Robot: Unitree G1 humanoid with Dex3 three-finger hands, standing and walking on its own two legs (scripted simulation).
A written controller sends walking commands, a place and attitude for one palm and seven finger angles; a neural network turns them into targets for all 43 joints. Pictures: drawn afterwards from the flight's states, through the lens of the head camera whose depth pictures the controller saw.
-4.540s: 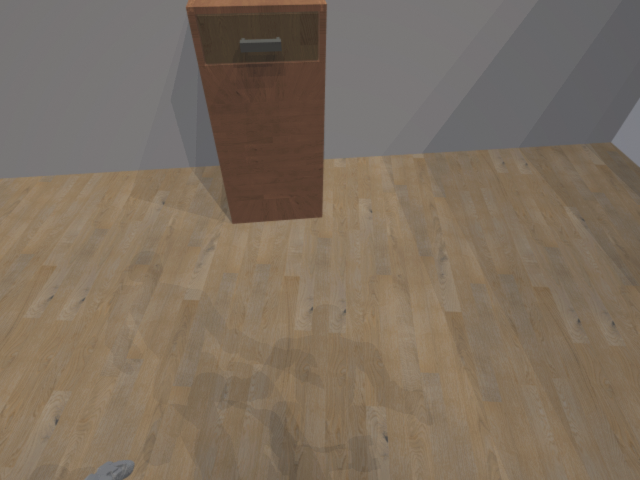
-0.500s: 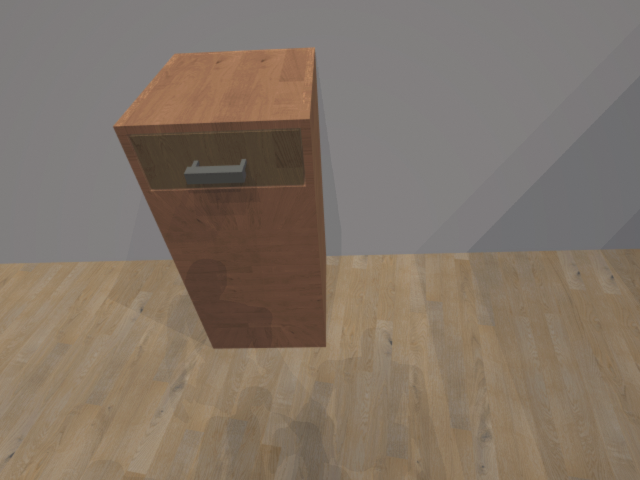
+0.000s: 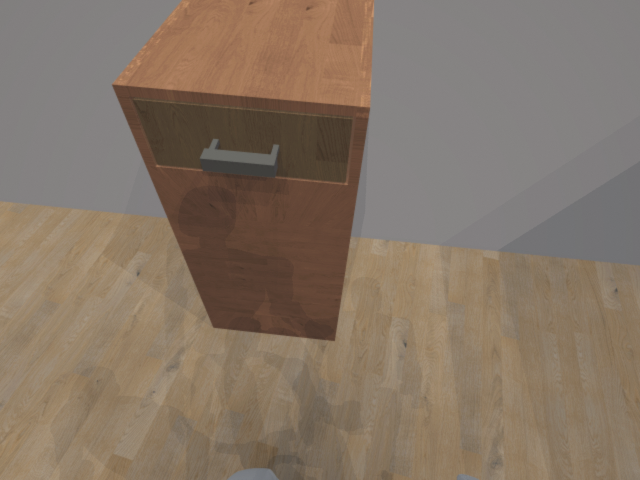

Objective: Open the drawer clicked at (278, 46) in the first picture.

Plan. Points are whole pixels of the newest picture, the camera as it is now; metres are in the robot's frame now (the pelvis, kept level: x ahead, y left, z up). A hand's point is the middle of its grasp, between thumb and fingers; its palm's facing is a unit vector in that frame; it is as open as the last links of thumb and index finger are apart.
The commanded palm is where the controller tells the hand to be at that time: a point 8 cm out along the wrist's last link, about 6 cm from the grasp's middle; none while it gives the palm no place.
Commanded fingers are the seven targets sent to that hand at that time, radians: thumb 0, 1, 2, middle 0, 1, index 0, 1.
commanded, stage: come to a stop and stand still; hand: left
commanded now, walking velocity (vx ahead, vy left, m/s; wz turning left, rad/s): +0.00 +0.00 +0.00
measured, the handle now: (242, 154) +0.59 +0.21 +0.04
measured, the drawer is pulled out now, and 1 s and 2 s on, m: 0.00 0.00 0.00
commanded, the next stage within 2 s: look again from close up in 1.62 s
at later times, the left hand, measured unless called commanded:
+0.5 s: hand out of the picture +0.13 +0.15 -0.14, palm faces +0.02 -0.96 -0.28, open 7.4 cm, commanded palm none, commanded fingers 0.00 0.90 0.90 -0.20 -0.30 -0.20 -0.30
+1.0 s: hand out of the picture +0.01 +0.18 -0.16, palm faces +0.07 -0.98 -0.17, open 7.4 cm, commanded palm none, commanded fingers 0.00 0.90 0.90 -0.20 -0.30 -0.20 -0.30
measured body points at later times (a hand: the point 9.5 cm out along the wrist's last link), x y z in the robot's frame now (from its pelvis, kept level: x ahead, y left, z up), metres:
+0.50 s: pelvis +0.04 -0.04 +0.01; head +0.07 -0.07 +0.46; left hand +0.13 +0.20 -0.12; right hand +0.07 -0.28 -0.16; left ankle +0.01 +0.09 -0.67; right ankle +0.09 -0.13 -0.72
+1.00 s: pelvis +0.00 -0.01 +0.03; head +0.00 +0.02 +0.48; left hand +0.00 +0.24 -0.14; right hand -0.02 -0.23 -0.12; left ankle -0.05 +0.11 -0.72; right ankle +0.00 -0.13 -0.66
